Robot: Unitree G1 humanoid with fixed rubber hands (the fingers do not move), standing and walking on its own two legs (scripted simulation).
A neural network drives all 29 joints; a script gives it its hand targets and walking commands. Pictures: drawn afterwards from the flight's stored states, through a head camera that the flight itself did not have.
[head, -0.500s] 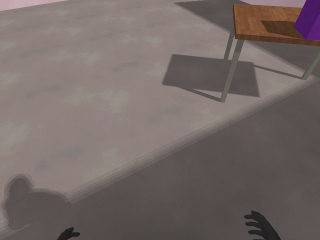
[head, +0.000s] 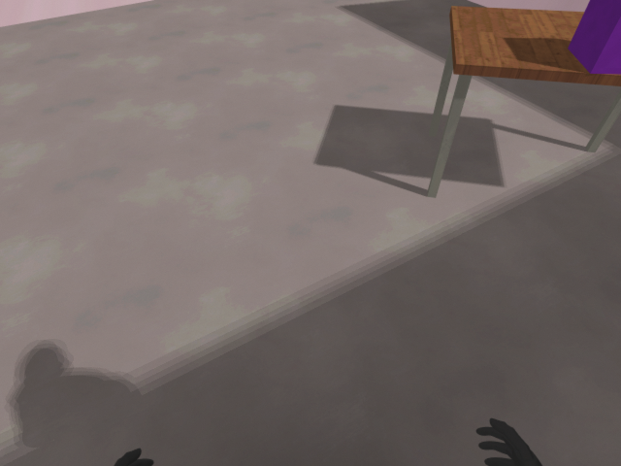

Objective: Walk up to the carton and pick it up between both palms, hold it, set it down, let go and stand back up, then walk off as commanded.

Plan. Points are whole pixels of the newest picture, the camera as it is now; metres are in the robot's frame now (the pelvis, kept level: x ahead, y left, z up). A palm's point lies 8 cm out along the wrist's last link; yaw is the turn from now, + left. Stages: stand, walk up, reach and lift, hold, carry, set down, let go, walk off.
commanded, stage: stand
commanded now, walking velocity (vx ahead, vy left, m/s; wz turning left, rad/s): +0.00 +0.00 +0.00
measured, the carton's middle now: out of the picture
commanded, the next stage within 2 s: walk up in 0.76 s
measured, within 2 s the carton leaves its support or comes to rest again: neither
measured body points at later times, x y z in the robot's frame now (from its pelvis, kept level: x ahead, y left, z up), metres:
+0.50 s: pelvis +0.00 +0.00 +0.00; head +0.00 -0.01 +0.45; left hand +0.11 +0.28 -0.11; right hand +0.13 -0.27 -0.11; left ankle +0.02 +0.14 -0.72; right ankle +0.02 -0.11 -0.72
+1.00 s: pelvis -0.01 -0.01 +0.00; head +0.00 -0.02 +0.45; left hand +0.10 +0.28 -0.11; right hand +0.12 -0.28 -0.11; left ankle +0.02 +0.13 -0.72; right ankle +0.01 -0.11 -0.71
